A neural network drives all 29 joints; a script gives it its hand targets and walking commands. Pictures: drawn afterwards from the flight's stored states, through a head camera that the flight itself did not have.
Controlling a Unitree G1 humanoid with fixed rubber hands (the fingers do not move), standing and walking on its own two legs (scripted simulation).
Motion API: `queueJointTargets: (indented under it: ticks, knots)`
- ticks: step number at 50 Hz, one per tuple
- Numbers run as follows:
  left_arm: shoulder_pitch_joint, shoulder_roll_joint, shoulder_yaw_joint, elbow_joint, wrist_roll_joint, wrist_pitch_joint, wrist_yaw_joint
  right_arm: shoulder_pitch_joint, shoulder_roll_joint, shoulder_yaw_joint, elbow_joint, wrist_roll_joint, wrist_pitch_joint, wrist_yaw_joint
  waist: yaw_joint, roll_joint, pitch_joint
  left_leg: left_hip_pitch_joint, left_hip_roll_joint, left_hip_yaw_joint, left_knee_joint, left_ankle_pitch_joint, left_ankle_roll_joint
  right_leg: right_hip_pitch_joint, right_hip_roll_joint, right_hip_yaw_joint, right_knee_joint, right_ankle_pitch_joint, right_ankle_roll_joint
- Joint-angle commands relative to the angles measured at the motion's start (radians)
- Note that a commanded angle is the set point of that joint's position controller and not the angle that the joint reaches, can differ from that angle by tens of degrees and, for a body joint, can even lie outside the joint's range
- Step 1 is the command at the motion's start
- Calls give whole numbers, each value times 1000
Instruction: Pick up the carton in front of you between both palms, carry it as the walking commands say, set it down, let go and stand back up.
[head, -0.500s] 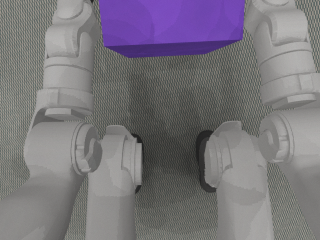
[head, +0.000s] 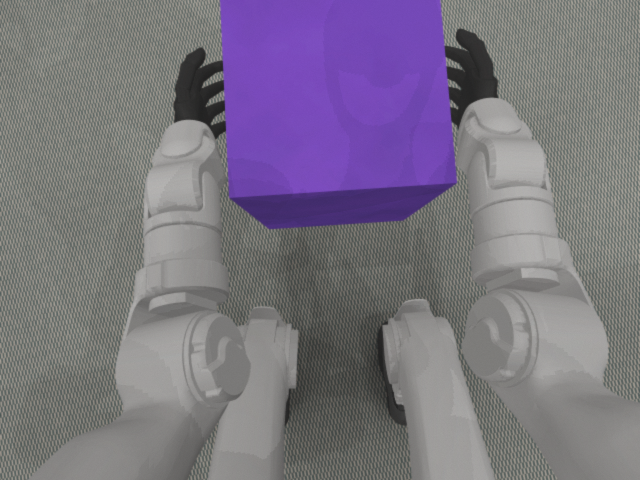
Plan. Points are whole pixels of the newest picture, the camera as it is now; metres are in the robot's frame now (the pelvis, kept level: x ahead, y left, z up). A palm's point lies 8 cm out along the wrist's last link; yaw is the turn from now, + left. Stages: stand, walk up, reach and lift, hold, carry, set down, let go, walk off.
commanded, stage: reach and lift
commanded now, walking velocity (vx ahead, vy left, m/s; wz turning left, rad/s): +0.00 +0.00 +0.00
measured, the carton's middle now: (333, 133) +0.53 -0.01 -0.13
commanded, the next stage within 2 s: none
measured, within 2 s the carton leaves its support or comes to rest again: neither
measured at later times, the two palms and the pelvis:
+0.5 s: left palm (109, 94) +0.47 +0.14 +0.10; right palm (573, 71) +0.47 -0.16 +0.10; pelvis +0.05 +0.00 +0.13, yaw -1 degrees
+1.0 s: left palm out of the picture +0.42 +0.14 +0.25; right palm out of the picture +0.41 -0.15 +0.25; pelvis +0.09 +0.00 +0.26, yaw -1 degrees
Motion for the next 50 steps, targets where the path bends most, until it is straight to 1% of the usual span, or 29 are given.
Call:
queueJointTargets:
  ticks: [1, 6, 9, 12, 16, 22, 31, 38, 44, 50]
  knots:
    - [-715, -1082, -576, -5, -207, 0, -264, -630, 1087, 505, -23, 204, 0, 264, -22, 7, -1247, 656, -104, 165, -205, 152, 23, 730, 108, -158, -198, 173, -22]
    - [-578, -1117, -634, -29, -226, 13, -268, -517, 1143, 585, -67, 238, 16, 272, -6, -12, -1226, 727, -104, 149, -266, 223, 23, 812, 112, -147, -257, 245, -10]
    - [-498, -1126, -642, -22, -222, 8, -268, -446, 1165, 604, -68, 240, 12, 269, 5, -27, -1157, 753, -104, 135, -313, 237, 25, 850, 114, -133, -305, 259, -6]
    - [-428, -1134, -642, -8, -214, -3, -268, -379, 1181, 607, -61, 230, 1, 261, 9, -37, -1081, 783, -103, 119, -364, 236, 29, 888, 115, -118, -359, 261, -5]
    - [-347, -1146, -636, 12, -197, -19, -269, -299, 1194, 597, -49, 206, -15, 251, 6, -37, -990, 836, -104, 102, -438, 221, 33, 943, 115, -97, -437, 248, -9]
    - [-243, -1162, -635, 17, -174, -35, -271, -191, 1204, 585, -46, 173, -33, 244, -4, -23, -889, 944, -101, 81, -552, 199, 38, 1044, 110, -73, -553, 222, -19]
    - [-87, -1183, -680, -27, -164, -37, -273, -39, 1231, 632, -93, 167, -34, 253, 0, -13, -781, 1159, -85, 49, -732, 227, 48, 1249, 98, -45, -724, 240, -30]
    - [50, -1190, -728, -70, -163, -27, -278, 92, 1241, 682, -139, 171, -24, 259, 3, -12, -671, 1349, -67, 20, -884, 282, 53, 1423, 85, -17, -874, 289, -34]
    - [178, -1180, -761, -102, -166, -8, -279, 219, 1232, 711, -176, 171, -5, 256, 1, -11, -558, 1524, -52, 0, -1019, 371, 57, 1582, 73, -1, -1008, 375, -36]
    - [296, -1161, -799, -157, -174, 33, -279, 334, 1210, 749, -240, 184, 34, 251, 1, -9, -435, 1704, -38, -9, -1156, 460, 56, 1745, 58, 3, -1146, 455, -33]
